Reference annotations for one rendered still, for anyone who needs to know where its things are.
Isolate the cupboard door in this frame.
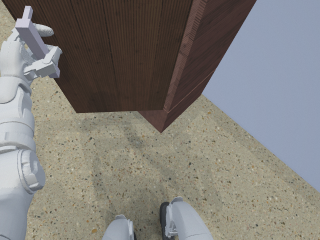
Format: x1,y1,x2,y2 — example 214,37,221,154
1,0,194,113

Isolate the robot right foot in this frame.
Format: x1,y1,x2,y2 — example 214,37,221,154
159,202,175,240

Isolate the left robot thigh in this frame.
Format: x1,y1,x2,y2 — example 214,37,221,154
102,218,134,240

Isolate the handle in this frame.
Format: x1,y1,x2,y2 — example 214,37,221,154
15,6,60,78

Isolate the robot left upper arm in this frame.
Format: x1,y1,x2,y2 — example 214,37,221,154
0,149,46,240

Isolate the robot left hand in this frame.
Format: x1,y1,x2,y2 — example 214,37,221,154
0,23,63,87

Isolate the left robot forearm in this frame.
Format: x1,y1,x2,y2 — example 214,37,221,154
0,76,36,154

